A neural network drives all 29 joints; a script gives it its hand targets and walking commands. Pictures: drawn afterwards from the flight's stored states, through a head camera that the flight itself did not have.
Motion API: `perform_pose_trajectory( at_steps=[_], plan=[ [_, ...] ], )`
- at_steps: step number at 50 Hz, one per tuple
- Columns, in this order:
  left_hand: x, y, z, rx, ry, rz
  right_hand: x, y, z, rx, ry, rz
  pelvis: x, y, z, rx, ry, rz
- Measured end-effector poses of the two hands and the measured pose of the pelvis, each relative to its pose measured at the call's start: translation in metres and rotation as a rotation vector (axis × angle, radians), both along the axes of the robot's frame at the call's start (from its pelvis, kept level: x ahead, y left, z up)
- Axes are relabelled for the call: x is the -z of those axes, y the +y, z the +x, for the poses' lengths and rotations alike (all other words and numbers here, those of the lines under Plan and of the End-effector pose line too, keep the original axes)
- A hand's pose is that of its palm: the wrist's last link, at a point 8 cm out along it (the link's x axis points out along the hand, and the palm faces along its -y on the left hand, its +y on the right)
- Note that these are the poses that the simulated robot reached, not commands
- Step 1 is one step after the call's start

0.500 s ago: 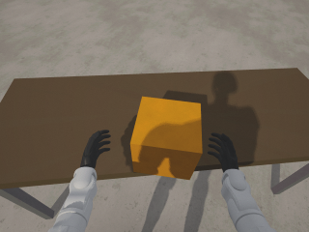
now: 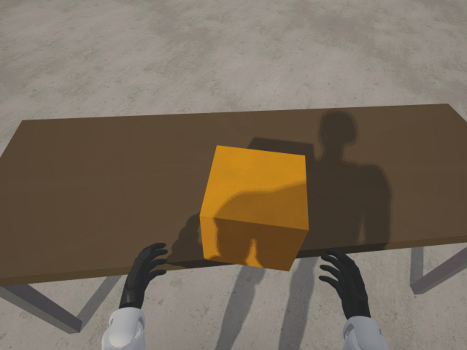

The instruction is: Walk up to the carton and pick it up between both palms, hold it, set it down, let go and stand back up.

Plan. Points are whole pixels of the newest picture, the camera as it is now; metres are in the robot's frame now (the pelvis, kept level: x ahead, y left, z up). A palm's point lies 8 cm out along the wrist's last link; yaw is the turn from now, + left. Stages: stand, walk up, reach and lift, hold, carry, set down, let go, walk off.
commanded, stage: set down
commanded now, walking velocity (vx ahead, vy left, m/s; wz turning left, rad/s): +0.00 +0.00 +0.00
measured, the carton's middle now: (253, 208) +0.40 -0.01 -0.05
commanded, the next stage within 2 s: let go in 1.18 s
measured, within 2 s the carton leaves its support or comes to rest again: neither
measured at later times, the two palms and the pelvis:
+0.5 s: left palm (130, 307) +0.19 +0.21 -0.06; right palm (363, 318) +0.19 -0.19 -0.05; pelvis +0.02 -0.01 +0.01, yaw -1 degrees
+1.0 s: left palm (121, 321) +0.17 +0.22 -0.08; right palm (378, 335) +0.17 -0.23 -0.07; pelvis +0.02 -0.01 +0.01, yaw -1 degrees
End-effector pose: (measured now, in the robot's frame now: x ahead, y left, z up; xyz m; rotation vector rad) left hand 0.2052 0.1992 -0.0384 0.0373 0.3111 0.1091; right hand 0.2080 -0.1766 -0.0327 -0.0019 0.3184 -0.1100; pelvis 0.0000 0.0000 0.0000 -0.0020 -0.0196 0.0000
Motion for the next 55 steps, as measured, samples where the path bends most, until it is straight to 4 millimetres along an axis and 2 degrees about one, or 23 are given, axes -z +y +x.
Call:
perform_pose_trajectory(
  at_steps=[9,22,38,43,55],
  plan=[
    [0.013,0.000,-0.017,-0.006,0.065,0.004,0.012,-0.003,-0.019,-0.005,0.046,-0.014,0.001,-0.001,0.000,0.006,-0.026,0.008],
    [0.016,0.007,-0.014,0.000,0.171,0.029,0.013,-0.015,-0.018,-0.022,0.128,-0.049,-0.004,-0.005,0.012,0.012,-0.043,0.015],
    [0.026,0.017,-0.030,0.001,0.337,0.055,0.023,-0.026,-0.026,-0.037,0.255,-0.079,-0.008,-0.007,0.025,0.012,-0.036,0.016],
    [0.043,0.019,-0.040,0.029,0.519,0.085,0.042,-0.037,-0.034,-0.044,0.399,-0.113,-0.008,-0.007,0.024,0.013,-0.040,0.014],
    [0.036,0.023,-0.029,0.021,0.539,0.110,0.042,-0.056,-0.042,-0.041,0.423,-0.138,-0.009,-0.010,0.021,0.021,-0.008,0.014]
  ],
)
